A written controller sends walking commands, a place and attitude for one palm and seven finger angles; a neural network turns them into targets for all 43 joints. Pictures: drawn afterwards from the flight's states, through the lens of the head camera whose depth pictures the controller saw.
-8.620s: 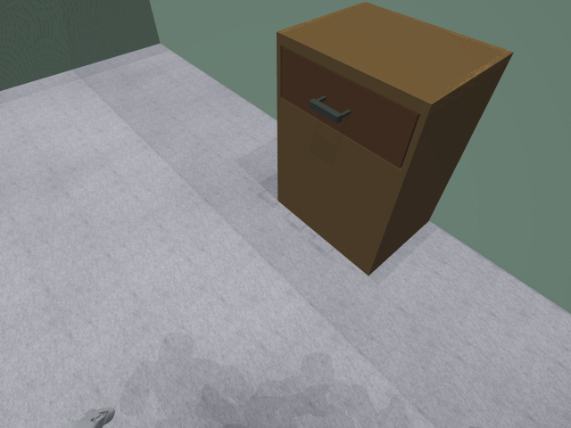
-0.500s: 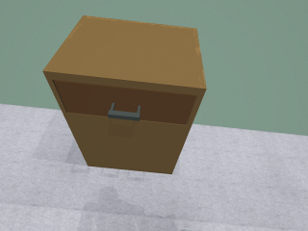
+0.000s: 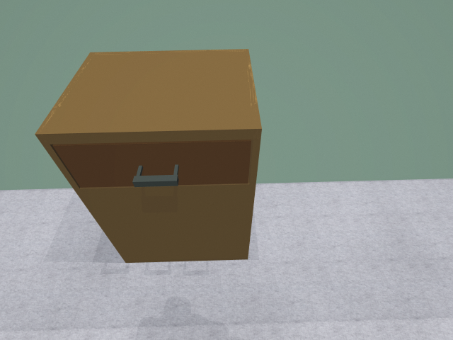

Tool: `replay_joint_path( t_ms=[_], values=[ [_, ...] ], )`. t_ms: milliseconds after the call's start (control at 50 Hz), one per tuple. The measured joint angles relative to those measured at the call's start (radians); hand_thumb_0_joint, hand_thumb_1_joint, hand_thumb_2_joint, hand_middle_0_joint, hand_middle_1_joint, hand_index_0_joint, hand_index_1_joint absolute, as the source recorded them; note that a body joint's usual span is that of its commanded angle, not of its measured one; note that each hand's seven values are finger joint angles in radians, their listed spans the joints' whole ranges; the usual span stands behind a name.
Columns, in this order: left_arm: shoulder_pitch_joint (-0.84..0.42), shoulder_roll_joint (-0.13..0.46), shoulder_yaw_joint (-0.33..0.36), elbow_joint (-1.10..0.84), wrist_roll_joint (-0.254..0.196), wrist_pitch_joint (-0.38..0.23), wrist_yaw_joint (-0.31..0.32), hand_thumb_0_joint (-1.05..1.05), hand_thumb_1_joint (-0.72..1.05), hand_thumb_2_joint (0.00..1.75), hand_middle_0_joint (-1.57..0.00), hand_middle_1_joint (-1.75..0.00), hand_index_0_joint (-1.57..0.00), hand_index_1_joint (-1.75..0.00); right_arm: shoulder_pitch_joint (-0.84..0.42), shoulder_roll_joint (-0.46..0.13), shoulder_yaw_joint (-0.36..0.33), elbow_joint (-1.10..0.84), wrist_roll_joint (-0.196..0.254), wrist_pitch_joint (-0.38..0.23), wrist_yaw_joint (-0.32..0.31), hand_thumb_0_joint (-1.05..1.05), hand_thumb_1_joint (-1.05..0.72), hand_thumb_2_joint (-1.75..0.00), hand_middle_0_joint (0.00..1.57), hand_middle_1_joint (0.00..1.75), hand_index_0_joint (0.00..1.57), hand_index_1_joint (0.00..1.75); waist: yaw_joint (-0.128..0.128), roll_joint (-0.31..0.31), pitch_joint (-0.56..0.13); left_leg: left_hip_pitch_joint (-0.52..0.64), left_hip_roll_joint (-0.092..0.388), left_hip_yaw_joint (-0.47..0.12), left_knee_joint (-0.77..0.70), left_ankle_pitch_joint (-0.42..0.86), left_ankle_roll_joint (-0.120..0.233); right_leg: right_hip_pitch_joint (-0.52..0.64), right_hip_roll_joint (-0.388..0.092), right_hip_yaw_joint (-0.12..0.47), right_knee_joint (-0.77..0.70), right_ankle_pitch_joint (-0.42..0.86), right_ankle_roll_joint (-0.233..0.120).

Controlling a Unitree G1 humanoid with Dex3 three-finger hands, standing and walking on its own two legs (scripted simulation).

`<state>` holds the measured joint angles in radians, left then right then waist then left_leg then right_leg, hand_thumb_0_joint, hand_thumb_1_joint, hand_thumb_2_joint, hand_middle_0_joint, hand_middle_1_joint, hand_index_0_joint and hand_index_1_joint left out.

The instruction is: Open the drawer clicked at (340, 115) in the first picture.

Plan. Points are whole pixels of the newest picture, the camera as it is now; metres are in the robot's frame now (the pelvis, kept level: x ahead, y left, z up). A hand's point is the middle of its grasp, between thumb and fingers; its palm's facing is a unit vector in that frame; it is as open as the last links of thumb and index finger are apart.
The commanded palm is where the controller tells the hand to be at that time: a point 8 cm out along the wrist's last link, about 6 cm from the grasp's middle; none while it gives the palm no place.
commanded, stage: come to a stop and stand still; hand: left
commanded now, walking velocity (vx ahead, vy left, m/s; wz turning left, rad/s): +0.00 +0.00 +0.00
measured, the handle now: (157, 174) +0.55 +0.21 -0.11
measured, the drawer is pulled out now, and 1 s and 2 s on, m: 0.00 0.00 0.00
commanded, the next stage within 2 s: look again from close up in 1.38 s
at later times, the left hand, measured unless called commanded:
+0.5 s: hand out of the picture -0.02 +0.10 -0.17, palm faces +0.10 -0.98 -0.15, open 7.4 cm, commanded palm none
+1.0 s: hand out of the picture +0.03 +0.15 -0.17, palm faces +0.06 -0.98 -0.20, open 7.4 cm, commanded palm none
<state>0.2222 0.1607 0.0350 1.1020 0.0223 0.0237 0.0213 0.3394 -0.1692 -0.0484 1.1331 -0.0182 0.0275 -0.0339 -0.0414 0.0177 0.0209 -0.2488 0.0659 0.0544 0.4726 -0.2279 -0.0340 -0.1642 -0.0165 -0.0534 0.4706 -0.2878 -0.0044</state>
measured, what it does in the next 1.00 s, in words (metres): stands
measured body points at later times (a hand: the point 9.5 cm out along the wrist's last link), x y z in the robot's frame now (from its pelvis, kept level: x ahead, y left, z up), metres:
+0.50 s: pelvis +0.02 -0.04 +0.00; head +0.04 -0.05 +0.45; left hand -0.02 +0.15 -0.16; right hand +0.02 -0.26 -0.17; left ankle +0.01 +0.14 -0.74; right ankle -0.03 -0.10 -0.74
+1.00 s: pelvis +0.04 -0.02 +0.00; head +0.05 -0.02 +0.45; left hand +0.03 +0.20 -0.16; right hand +0.04 -0.23 -0.16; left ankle +0.01 +0.14 -0.74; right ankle -0.03 -0.10 -0.74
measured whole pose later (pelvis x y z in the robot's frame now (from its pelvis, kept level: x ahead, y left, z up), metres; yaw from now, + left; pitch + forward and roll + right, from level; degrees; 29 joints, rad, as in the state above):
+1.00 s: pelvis +0.04 -0.02 +0.00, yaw +1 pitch -1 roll +1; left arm 0.27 0.14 0.01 1.14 0.01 0.00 0.04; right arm 0.27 -0.13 0.00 1.16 -0.02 0.00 -0.05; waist 0.00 0.00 0.04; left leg -0.14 0.07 0.04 0.41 -0.26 -0.06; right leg -0.06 0.01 -0.07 0.41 -0.33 -0.04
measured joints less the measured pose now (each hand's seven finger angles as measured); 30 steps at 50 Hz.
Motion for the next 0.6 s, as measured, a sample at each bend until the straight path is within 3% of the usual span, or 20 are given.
replay_joint_path(
  t_ms=[60, 140, 200, 240, 440, 600],
  values=[
    [0.009, -0.008, -0.008, 0.003, -0.003, -0.014, 0.005, 0.01, 0.94, 0.89, -0.2, -0.29, -0.2, -0.29, 0.025, 0.002, 0.008, 0.021, -0.006, 0.014, 0.005, 0.0, -0.91, -0.9, 0.2, 0.29, 0.2, 0.3, 0.001, 0.022, -0.031, 0.002, 0.005, -0.021, 0.024, -0.069, 0.011, 0.024, 0.016, -0.018, -0.026, -0.008, -0.031],
    [0.015, -0.015, -0.016, 0.009, -0.012, -0.026, 0.014, 0.0, 0.94, 0.89, -0.2, -0.29, -0.2, -0.29, 0.027, 0.017, 0.023, 0.029, -0.007, 0.001, 0.004, 0.0, -0.91, -0.9, 0.2, 0.29, 0.2, 0.3, 0.006, 0.036, -0.03, 0.027, 0.017, -0.034, -0.005, 0.022, 0.018, 0.04, 0.045, -0.036, -0.039, -0.007, -0.052],
    [0.019, -0.014, -0.018, 0.021, -0.016, -0.025, 0.02, 0.0, 0.95, 0.89, -0.2, -0.29, -0.2, -0.29, 0.012, 0.038, 0.032, 0.038, -0.005, -0.007, 0.0, 0.0, -0.91, -0.9, 0.2, 0.29, 0.2, 0.3, 0.007, 0.026, -0.017, 0.045, 0.026, -0.049, -0.03, 0.012, -0.032, 0.044, 0.054, -0.05, -0.028, -0.02, -0.062],
    [0.029, -0.016, -0.018, 0.026, -0.017, -0.024, 0.019, 0.0, 0.95, 0.89, -0.2, -0.29, -0.2, -0.29, 0.0, 0.05, 0.036, 0.039, -0.004, -0.007, -0.001, 0.0, -0.91, -0.9, 0.2, 0.29, 0.2, 0.3, 0.015, 0.017, -0.008, 0.051, 0.03, -0.05, -0.039, 0.014, -0.039, 0.049, 0.058, -0.051, -0.036, -0.019, -0.068],
    [0.09, -0.073, -0.029, 0.06, -0.016, -0.021, 0.013, 0.0, 0.92, 0.89, -0.2, -0.29, -0.2, -0.29, -0.061, 0.044, 0.036, 0.027, 0.003, -0.011, -0.012, 0.0, -0.91, -0.9, 0.2, 0.29, 0.2, 0.3, 0.046, 0.005, 0.022, 0.066, 0.04, -0.054, -0.05, 0.007, -0.048, 0.071, 0.07, -0.054, -0.058, -0.021, -0.076],
    [0.11, -0.087, -0.03, 0.071, -0.012, -0.024, 0.015, 0.0, 0.91, 0.89, -0.2, -0.29, -0.2, -0.29, -0.092, 0.025, 0.033, 0.02, 0.003, -0.013, -0.023, 0.0, -0.92, -0.9, 0.2, 0.29, 0.2, 0.3, 0.057, -0.007, 0.018, 0.084, 0.034, -0.047, -0.049, -0.01, -0.053, 0.088, 0.062, -0.049, -0.06, -0.036, -0.068]
  ],
)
